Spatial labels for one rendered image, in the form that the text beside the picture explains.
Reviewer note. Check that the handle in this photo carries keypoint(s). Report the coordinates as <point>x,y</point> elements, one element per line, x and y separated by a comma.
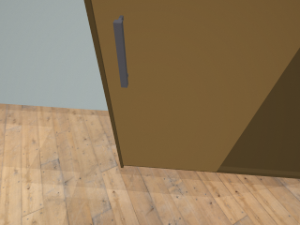
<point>118,28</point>

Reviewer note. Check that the wardrobe door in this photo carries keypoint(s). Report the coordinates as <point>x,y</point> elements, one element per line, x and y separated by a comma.
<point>198,71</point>
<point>271,140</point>

